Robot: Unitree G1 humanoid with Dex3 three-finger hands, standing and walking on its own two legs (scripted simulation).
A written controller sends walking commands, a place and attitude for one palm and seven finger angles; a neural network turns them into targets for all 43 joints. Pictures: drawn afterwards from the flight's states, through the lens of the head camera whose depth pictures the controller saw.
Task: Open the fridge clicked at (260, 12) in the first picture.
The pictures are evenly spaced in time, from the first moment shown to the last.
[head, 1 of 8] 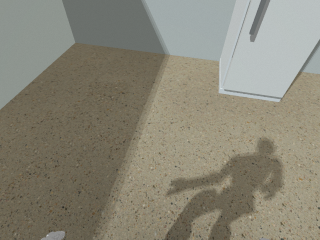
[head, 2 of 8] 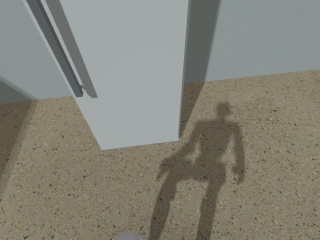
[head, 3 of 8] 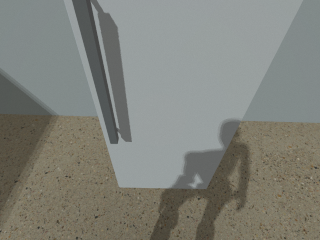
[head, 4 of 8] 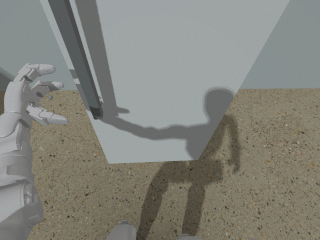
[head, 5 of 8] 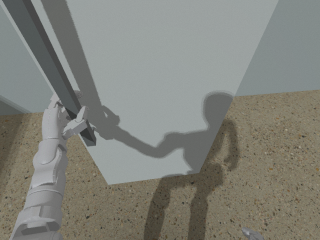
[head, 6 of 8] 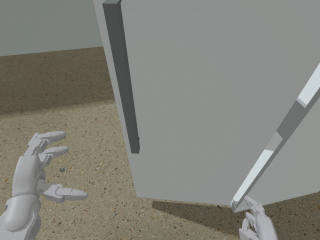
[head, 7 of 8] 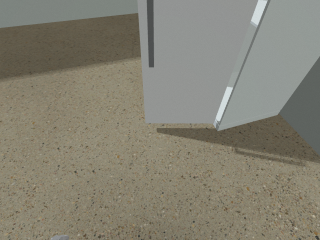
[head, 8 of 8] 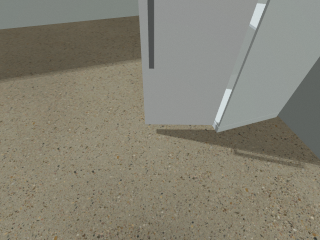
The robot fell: no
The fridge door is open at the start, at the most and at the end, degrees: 0 81 72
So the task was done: yes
